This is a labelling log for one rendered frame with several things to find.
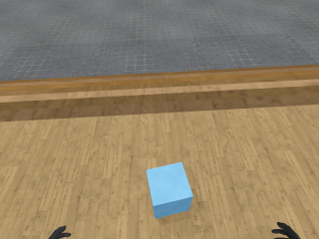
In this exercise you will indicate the robot right hand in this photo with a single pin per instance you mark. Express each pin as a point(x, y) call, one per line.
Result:
point(285, 230)

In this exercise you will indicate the robot left hand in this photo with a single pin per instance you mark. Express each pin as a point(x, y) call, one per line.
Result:
point(57, 234)

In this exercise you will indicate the carton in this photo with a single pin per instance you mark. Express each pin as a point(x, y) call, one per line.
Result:
point(169, 189)

